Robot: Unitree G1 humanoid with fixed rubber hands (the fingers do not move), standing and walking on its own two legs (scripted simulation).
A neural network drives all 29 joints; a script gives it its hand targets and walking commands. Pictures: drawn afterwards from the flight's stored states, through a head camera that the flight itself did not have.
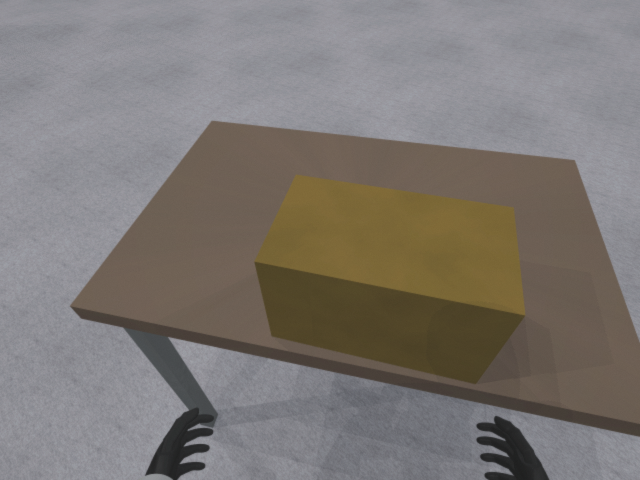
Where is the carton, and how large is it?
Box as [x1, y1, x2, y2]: [254, 175, 524, 383]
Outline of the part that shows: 295,175 254,261 271,335 475,383 524,316 524,306 513,207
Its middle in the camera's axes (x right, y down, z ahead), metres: +0.09 +0.05 +0.55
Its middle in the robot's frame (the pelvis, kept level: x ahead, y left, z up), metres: +0.39 -0.05 +0.03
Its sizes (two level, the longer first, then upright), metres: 0.301 0.168 0.183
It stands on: a table, 0.71 m high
